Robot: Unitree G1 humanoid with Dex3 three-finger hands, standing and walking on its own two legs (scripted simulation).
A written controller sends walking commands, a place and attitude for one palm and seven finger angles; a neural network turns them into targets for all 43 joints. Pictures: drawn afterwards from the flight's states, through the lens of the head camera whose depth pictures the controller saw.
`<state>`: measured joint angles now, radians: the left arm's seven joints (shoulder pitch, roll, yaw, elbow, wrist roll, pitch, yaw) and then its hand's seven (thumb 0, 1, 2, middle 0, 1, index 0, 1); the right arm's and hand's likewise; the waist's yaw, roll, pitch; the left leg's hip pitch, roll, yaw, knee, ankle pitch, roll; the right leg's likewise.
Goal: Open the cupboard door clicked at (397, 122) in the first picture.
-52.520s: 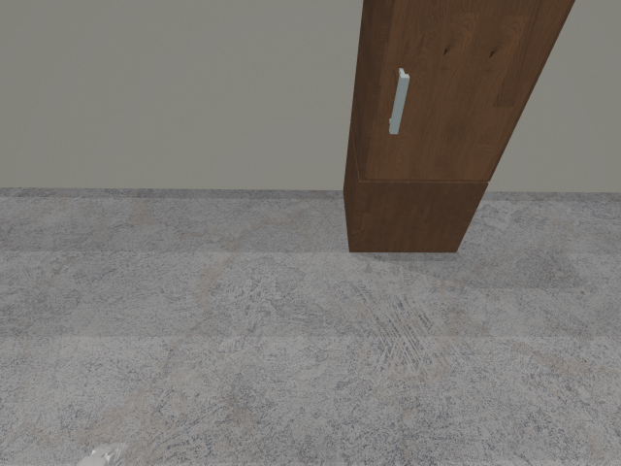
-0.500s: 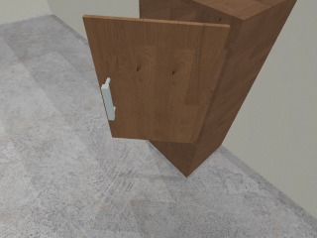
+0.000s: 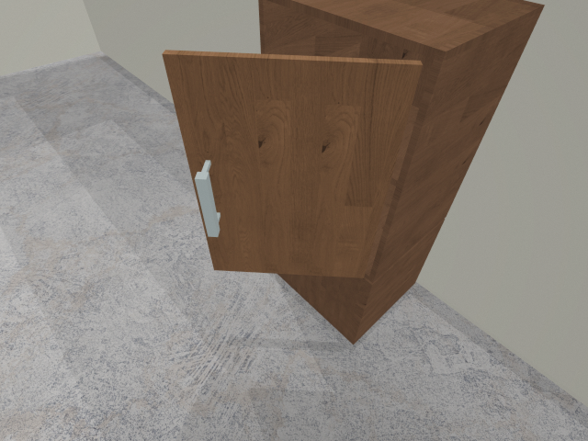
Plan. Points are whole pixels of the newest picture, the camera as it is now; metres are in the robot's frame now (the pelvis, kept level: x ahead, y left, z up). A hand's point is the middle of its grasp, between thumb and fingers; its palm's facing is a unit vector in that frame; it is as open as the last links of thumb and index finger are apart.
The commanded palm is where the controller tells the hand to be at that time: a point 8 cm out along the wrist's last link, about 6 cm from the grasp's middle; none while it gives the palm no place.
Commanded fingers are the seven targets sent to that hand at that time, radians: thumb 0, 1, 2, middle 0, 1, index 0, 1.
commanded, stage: look again from close up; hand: left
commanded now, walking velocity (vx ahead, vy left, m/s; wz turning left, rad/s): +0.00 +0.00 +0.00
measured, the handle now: (210, 199) +0.59 +0.21 -0.05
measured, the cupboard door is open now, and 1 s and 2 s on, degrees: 44 44 44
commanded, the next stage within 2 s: raise the hand with hooked fingers in 0.02 s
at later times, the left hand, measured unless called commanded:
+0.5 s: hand (153, 438) +0.15 +0.21 -0.09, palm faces -0.02 -1.00 -0.07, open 8.4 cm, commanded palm +0.12 +0.27 -0.06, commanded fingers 0.00 0.43 0.70 -0.23 -0.60 -0.23 -0.60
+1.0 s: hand (133, 384) +0.21 +0.24 -0.05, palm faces +0.03 -1.00 -0.06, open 11.4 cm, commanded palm +0.18 +0.29 -0.05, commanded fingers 0.00 -0.15 0.45 -0.28 -0.98 -0.28 -0.98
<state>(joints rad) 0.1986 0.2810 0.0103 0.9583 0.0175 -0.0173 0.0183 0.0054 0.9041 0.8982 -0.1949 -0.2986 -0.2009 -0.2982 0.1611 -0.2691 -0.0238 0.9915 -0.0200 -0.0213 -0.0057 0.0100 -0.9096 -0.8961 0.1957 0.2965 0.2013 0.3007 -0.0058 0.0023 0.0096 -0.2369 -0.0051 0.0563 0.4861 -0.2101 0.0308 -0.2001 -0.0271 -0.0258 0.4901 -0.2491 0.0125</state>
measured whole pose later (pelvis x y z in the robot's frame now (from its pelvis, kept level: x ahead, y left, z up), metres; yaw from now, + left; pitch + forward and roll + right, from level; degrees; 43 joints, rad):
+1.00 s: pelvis -0.01 -0.01 -0.10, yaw +1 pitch +17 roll -4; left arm 0.33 0.33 0.38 0.08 -0.39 -0.38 -0.47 0.01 0.07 0.55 -0.25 -0.83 -0.26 -0.83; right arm 0.21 -0.24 -0.03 0.58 0.03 -0.27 -0.06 0.02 -0.90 -0.90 0.20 0.30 0.20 0.30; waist 0.01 0.02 -0.15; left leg -1.03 0.02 -0.04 1.25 -0.52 0.01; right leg -0.94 0.03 -0.07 1.20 -0.55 -0.01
